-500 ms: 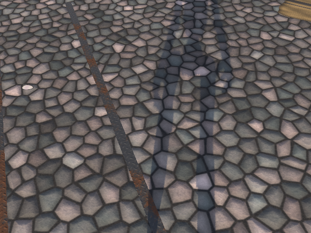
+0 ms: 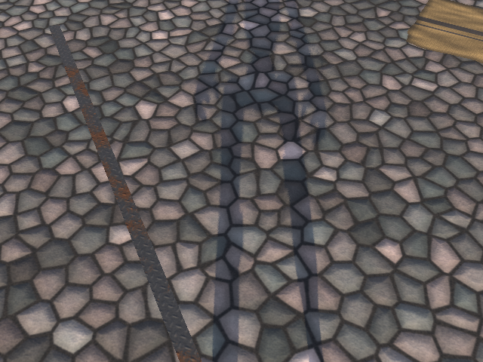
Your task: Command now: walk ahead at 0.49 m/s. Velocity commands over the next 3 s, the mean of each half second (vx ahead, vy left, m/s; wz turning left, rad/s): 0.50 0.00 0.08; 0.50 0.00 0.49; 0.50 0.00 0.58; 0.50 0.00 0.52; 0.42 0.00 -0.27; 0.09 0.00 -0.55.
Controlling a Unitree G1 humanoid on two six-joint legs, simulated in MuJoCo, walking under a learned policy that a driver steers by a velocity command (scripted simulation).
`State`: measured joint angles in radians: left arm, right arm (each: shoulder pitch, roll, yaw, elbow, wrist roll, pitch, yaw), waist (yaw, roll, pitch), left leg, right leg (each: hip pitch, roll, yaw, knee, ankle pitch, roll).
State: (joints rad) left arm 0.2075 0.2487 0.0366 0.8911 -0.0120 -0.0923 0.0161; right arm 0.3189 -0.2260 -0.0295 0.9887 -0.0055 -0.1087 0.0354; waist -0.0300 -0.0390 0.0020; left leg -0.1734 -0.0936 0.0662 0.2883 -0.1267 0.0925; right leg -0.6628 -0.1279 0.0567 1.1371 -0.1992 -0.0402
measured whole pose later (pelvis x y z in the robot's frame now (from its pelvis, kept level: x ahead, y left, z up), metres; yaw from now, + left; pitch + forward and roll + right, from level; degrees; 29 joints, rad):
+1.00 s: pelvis +0.54 +0.01 -0.01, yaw +21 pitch +2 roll +0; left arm 0.21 0.26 0.05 0.86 -0.02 -0.13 0.01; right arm 0.21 -0.26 -0.08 0.79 0.02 -0.06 0.03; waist -0.01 -0.01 0.05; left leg -0.36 -0.10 0.02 0.51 -0.17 0.11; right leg -0.42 -0.06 0.03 1.25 -0.38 -0.01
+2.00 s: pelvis +0.95 +0.30 -0.02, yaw +54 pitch +2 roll +0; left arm 0.26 0.30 0.06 0.83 -0.03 -0.09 -0.01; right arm 0.17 -0.27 -0.06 0.65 0.01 -0.05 0.04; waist 0.03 -0.02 0.05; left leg -0.41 -0.05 0.04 0.57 -0.20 0.08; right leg -0.37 -0.09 -0.01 1.21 -0.42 -0.01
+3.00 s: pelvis +1.20 +0.58 -0.01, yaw +24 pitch +3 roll +0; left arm 0.16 0.33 0.08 0.61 -0.01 0.04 0.02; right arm 0.18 -0.27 -0.06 0.70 -0.03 -0.02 -0.03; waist 0.00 -0.04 0.00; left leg -0.35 0.00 -0.05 0.53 -0.23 0.00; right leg -0.52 0.14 0.15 0.96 -0.48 0.01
